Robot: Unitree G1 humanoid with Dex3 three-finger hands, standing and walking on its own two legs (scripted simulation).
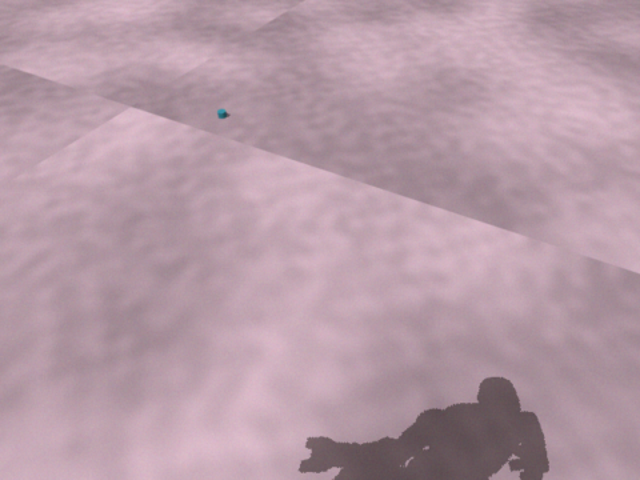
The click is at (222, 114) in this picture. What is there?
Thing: low tin
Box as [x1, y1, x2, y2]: [217, 109, 226, 118]
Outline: 220,109 217,111 218,116 223,118 226,116 225,110
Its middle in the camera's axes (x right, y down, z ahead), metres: -0.60 -0.75 +2.32
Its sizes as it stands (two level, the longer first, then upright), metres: 0.051 0.051 0.035
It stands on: the floor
